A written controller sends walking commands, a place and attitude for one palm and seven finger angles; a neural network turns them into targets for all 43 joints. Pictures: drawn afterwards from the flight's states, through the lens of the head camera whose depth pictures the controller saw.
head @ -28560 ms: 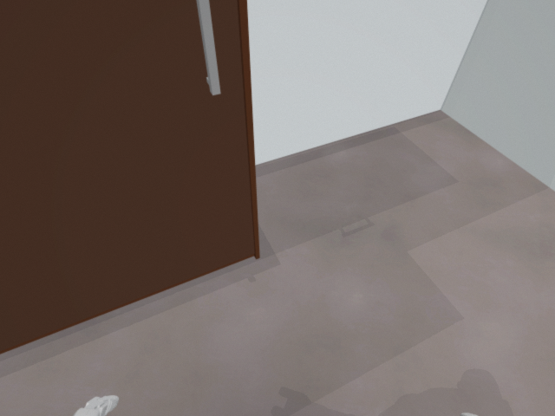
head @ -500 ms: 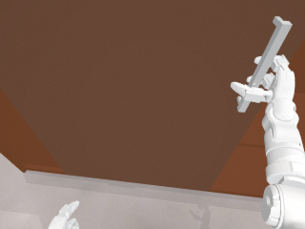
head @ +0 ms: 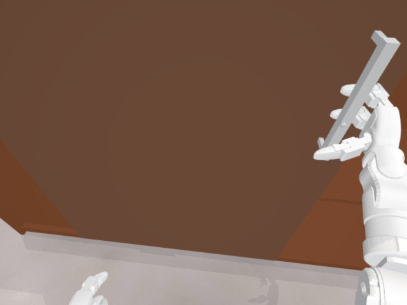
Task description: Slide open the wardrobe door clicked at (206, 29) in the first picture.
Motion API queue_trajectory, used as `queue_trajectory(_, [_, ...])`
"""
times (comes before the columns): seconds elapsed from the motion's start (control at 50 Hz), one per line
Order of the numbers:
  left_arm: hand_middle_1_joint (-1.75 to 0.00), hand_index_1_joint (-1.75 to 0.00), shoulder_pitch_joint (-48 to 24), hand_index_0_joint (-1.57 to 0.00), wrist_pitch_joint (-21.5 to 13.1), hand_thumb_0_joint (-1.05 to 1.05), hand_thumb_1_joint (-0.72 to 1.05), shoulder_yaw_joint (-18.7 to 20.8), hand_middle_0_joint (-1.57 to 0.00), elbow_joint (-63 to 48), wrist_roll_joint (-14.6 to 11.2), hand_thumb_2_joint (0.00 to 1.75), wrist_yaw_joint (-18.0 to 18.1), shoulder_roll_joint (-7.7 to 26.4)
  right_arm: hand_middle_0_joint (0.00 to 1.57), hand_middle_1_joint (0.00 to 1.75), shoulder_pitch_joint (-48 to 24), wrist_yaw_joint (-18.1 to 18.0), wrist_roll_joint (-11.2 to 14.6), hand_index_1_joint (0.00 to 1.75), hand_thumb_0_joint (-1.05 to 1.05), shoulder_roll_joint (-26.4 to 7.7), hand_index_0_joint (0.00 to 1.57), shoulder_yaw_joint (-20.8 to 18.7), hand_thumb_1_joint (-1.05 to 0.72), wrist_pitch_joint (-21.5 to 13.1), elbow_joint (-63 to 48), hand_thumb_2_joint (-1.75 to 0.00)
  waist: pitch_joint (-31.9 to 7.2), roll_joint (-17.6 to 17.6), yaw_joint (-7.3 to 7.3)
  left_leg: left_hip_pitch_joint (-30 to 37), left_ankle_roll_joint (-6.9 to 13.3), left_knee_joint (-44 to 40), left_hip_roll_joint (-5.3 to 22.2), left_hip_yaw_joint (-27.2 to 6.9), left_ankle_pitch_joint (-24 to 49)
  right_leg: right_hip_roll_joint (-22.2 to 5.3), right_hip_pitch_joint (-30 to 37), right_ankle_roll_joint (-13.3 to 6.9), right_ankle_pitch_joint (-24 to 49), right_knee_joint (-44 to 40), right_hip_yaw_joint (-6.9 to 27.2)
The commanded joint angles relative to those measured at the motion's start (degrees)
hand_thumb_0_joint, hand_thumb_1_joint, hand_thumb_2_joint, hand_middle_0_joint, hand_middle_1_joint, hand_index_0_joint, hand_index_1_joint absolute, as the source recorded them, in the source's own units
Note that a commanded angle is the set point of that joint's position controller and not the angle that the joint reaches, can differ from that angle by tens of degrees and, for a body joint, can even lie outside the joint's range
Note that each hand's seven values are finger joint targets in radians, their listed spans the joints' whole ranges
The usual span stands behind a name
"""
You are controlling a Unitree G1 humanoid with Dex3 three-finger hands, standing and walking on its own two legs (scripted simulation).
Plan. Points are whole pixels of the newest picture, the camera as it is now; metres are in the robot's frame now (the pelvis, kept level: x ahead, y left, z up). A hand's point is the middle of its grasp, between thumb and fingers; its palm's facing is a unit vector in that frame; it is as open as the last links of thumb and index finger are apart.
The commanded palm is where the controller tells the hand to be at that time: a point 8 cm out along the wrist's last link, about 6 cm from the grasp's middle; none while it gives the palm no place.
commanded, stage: slip the hand off the handle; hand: right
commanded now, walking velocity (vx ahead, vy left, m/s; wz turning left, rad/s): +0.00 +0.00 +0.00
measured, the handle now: (346, 104) +0.45 -0.24 +0.20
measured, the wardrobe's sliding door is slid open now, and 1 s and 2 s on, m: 0.60 0.60 0.60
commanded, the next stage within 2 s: draw the hand back to the body in 1.18 s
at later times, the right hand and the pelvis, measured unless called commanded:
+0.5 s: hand (394, 133) +0.40 -0.32 +0.18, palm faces +0.29 +0.95 -0.14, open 14.6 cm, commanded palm +0.37 -0.35 +0.17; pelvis -0.01 -0.01 +0.00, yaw -1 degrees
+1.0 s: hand out of the picture +0.31 -0.32 +0.17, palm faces +0.34 +0.93 -0.13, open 14.7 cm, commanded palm +0.27 -0.34 +0.17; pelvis +0.01 -0.03 +0.00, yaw -1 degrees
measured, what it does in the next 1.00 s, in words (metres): stands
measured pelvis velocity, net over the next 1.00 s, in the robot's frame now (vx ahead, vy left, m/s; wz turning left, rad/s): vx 0.01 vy -0.03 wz -0.01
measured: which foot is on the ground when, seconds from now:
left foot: down 0.00-1.00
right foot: down 0.00-1.00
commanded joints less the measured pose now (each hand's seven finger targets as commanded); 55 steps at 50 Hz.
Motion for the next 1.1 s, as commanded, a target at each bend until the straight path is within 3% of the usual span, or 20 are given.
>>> queue_trajectory(0.0, [-0.30, -0.30, -1.32, -0.20, -1.53, 0.00, 0.90, 2.81, -0.20, -8.08, -0.44, 0.90, 1.19, 8.35, 0.25, 1.15, -22.65, -2.31, -0.69, 1.15, 0.00, -20.65, 0.25, -8.89, 0.55, 0.70, -7.31, -0.20, -13.08, 2.62, 0.00, 2.81, -1.94, -4.86, 1.72, -5.63, 13.52, 1.85, 6.39, -2.26, 7.71, -1.71, 2.18])
queue_trajectory(0.02, [-0.30, -0.30, -1.35, -0.20, -1.19, 0.00, 0.90, 2.86, -0.20, -8.17, -0.35, 0.90, 1.30, 8.40, 0.25, 1.15, -22.12, -2.23, -0.82, 1.15, 0.00, -22.20, 0.25, -10.30, 0.55, 0.66, -7.78, -0.20, -13.29, 1.56, -0.46, 3.21, -1.70, -4.51, 1.64, -5.48, 14.36, 1.67, 6.47, -2.30, 8.70, -1.51, 2.35])
queue_trajectory(0.08, [-0.30, -0.30, -1.89, -0.20, -0.77, 0.00, 0.90, 2.70, -0.20, -9.45, -0.48, 0.90, 1.22, 7.88, 0.25, 1.15, -19.51, -1.42, -0.42, 1.15, 0.00, -20.90, 0.25, -9.81, 0.55, 1.07, -8.52, -0.20, -13.62, -0.10, -0.83, 2.91, -1.55, -4.09, 1.47, -5.20, 15.11, 1.73, 7.15, -2.09, 9.46, -1.32, 2.16])
queue_trajectory(0.12, [-0.30, -0.30, -1.90, -0.20, -0.21, 0.00, 0.90, 2.63, -0.20, -9.95, -0.47, 0.90, 1.45, 8.11, 0.25, 1.15, -17.37, -1.70, -0.15, 1.15, 0.00, -23.33, 0.25, -12.28, 0.55, 1.12, -8.28, -0.20, -13.31, 1.25, -1.46, 3.73, -1.58, -4.08, 1.41, -5.15, 14.72, 1.60, 5.89, -2.14, 9.14, -1.37, 2.33])
queue_trajectory(0.2, [-0.30, -0.30, -2.08, -0.20, -0.12, 0.00, 0.90, 2.49, -0.20, -10.47, -0.58, 0.90, 1.67, 8.31, 0.25, 1.15, -20.73, -0.92, -0.43, 1.15, 0.00, -24.02, 0.25, -11.22, 0.55, -0.35, -9.25, -0.20, -12.23, 2.16, 0.03, 2.23, -2.01, -4.53, 1.36, -5.76, 11.97, 1.51, 5.16, -2.34, 6.46, -1.42, 2.18])
queue_trajectory(0.22, [-0.30, -0.30, -1.80, -0.20, -0.17, 0.00, 0.90, 2.81, -0.20, -10.40, -0.49, 0.90, 1.86, 8.44, 0.25, 1.15, -21.56, -0.76, -0.60, 1.15, 0.00, -25.86, 0.25, -12.73, 0.55, -1.49, -10.35, -0.20, -12.96, 1.92, 0.07, 2.54, -1.90, -4.22, 1.27, -5.76, 12.44, 1.28, 5.69, -2.56, 7.23, -1.00, 2.22])
queue_trajectory(0.3, [-0.30, -0.30, -0.92, -0.20, -0.90, 0.00, 0.90, 2.72, -0.20, -9.48, -0.44, 0.90, 1.93, 8.58, 0.25, 1.15, -27.45, 2.88, -0.98, 1.15, 0.00, -25.48, 0.25, -9.32, 0.55, -5.74, -11.46, -0.20, -14.51, -3.90, 2.19, -0.30, -1.64, -4.11, 0.69, -6.49, 9.92, 1.54, 7.91, -2.69, 5.79, -0.09, 2.40])
queue_trajectory(0.32, [-0.30, -0.30, -0.42, -0.20, -1.10, 0.00, 0.90, 2.79, -0.20, -9.28, -0.61, 0.90, 2.06, 8.72, 0.25, 1.15, -27.92, 3.95, -0.44, 1.15, 0.00, -24.88, 0.25, -8.63, 0.55, -6.55, -10.88, -0.20, -13.97, -3.63, 2.74, -1.14, -1.51, -4.39, 0.52, -6.29, 8.92, 1.35, 8.21, -2.83, 5.17, 0.22, 2.80])
queue_trajectory(0.4, [-0.30, -0.30, 0.83, -0.20, -2.02, 0.00, 0.90, 2.83, -0.20, -7.70, -1.04, 0.90, 2.65, 9.43, 0.25, 1.15, -29.95, 8.09, 1.50, 1.15, 0.00, -23.19, 0.25, -5.76, 0.55, -6.62, -5.56, -0.20, -13.30, -6.96, 3.61, -5.08, -1.12, -5.05, 0.24, -5.68, 4.38, 1.51, 9.40, -2.45, 1.68, 0.10, 4.34])
queue_trajectory(0.46, [-0.30, -0.30, 2.30, -0.20, -2.17, 0.00, 0.90, 2.94, -0.20, -6.53, -1.16, 0.90, 3.11, 10.34, 0.25, 1.15, -29.25, 9.37, 2.54, 1.15, 0.00, -26.95, 0.25, -8.83, 0.55, -5.15, 0.56, -0.20, -12.81, -3.14, 3.21, -5.07, -1.23, -5.39, 0.40, -5.45, 2.58, 1.44, 6.94, -2.49, -0.14, -0.16, 5.16])
queue_trajectory(0.48, [-0.30, -0.30, 1.97, -0.20, -2.39, 0.00, 0.90, 2.77, -0.20, -7.08, -1.23, 0.90, 2.97, 10.08, 0.25, 1.15, -28.66, 9.77, 2.90, 1.15, 0.00, -23.81, 0.25, -6.28, 0.55, -4.77, 0.40, -0.20, -12.57, -3.34, 3.16, -5.48, -1.19, -5.24, 0.46, -5.20, 2.58, 1.53, 7.01, -2.45, -0.26, -0.30, 5.25])
queue_trajectory(0.5, [-0.30, -0.30, 2.19, -0.20, -2.52, 0.00, 0.90, 3.00, -0.20, -7.27, -1.07, 0.90, 2.82, 10.25, 0.25, 1.15, -27.24, 9.65, 3.05, 1.15, 0.00, -24.42, 0.25, -7.44, 0.55, -4.71, 0.08, -0.20, -13.78, -2.62, 2.28, -4.85, -0.97, -4.70, 0.36, -4.71, 3.29, 1.40, 7.21, -2.34, 0.69, -0.36, 5.76])
queue_trajectory(0.56, [-0.30, -0.30, 1.87, -0.20, -2.71, 0.00, 0.90, 3.42, -0.20, -9.62, -0.49, 0.90, 1.88, 10.02, 0.25, 1.15, -19.06, 8.53, 3.27, 1.15, 0.00, -23.70, 0.25, -9.02, 0.55, -6.01, -8.35, -0.20, -19.82, -6.26, -0.53, -2.72, -0.27, -2.65, -0.21, -3.80, 8.35, 1.12, 12.20, -2.03, 8.32, -0.02, 6.30])
queue_trajectory(0.64, [-0.30, -0.30, 0.40, -0.20, -2.82, 0.00, 0.90, 3.45, -0.20, -11.64, -0.19, 0.90, 1.01, 9.60, 0.25, 1.15, -9.71, 6.37, 4.10, 1.15, 0.00, -23.03, 0.25, -11.59, 0.55, -6.36, -18.08, -0.20, -19.37, -3.34, -2.07, -0.68, -0.41, -1.58, -0.57, -3.00, 12.12, 0.28, 12.68, -1.90, 13.99, -0.33, 6.56])
queue_trajectory(0.72, [-0.30, -0.30, -2.34, -0.20, -3.17, 0.00, 0.90, 3.09, -0.20, -13.24, -0.20, 0.90, 0.73, 8.85, 0.25, 1.15, -1.19, 4.95, 5.03, 1.15, 0.00, -21.01, 0.25, -12.35, 0.55, -3.39, -28.33, -0.20, -16.07, -4.74, -3.28, -0.54, -0.49, -1.76, -0.47, -2.31, 12.86, -0.52, 13.75, -1.28, 17.54, -1.14, 6.90])
queue_trajectory(0.78, [-0.30, -0.30, -3.99, -0.20, -3.48, 0.00, 0.90, 2.83, -0.20, -13.34, -0.28, 0.90, 1.02, 8.17, 0.25, 1.15, 1.06, 3.75, 5.46, 1.15, 0.00, -20.51, 0.25, -13.40, 0.55, -0.26, -34.30, -0.20, -14.67, -5.77, -2.99, -1.29, -0.74, -1.97, -0.53, -1.87, 12.03, -0.94, 14.70, -0.42, 17.10, -2.07, 7.44])
queue_trajectory(0.82, [-0.30, -0.30, -5.34, -0.20, -3.71, 0.00, 0.90, 2.42, -0.20, -13.06, -0.30, 0.90, 1.50, 7.75, 0.25, 1.15, -0.04, 2.91, 5.19, 1.15, 0.00, -19.07, 0.25, -12.16, 0.55, 1.22, -37.72, -0.20, -12.42, -6.06, -2.41, -1.86, -0.58, -2.59, -0.57, -1.79, 10.84, -0.89, 14.71, -0.31, 14.94, -2.50, 7.37])
queue_trajectory(0.86, [-0.30, -0.30, -5.92, -0.20, -4.18, 0.00, 0.90, 2.14, -0.20, -13.38, -0.11, 0.90, 1.40, 7.13, 0.25, 1.15, 3.33, 2.61, 5.14, 1.15, 0.00, -16.64, 0.25, -10.56, 0.55, 2.55, -40.66, -0.20, -13.19, -7.70, -2.52, -1.93, -0.60, -2.47, -0.54, -1.63, 11.06, -0.85, 16.36, 0.24, 16.19, -2.56, 7.76])
queue_trajectory(0.94, [-0.30, -0.30, -6.94, -0.20, -4.22, 0.00, 0.90, 1.64, -0.20, -12.46, -0.27, 0.90, 2.07, 6.89, 0.25, 1.15, 3.53, 3.38, 5.64, 1.15, 0.00, -13.24, 0.25, -7.18, 0.55, 4.05, -41.86, -0.20, -10.88, -5.42, -1.01, -2.79, -0.68, -3.12, -0.54, -1.49, 9.30, -0.57, 15.83, 0.15, 11.41, -2.72, 8.03])
queue_trajectory(1.08, [-0.30, -0.30, -9.28, -0.20, -4.52, 0.00, 0.90, 0.73, -0.20, -12.50, -0.57, 0.90, 2.61, 6.20, 0.25, 1.15, 9.00, 4.36, 6.91, 1.15, 0.00, -9.96, 0.25, -4.50, 0.55, 5.99, -44.59, -0.20, -8.57, -3.79, -1.36, -2.20, -0.75, -4.05, -0.24, -1.33, 7.16, 0.26, 14.86, -0.04, 5.77, -3.57, 8.35])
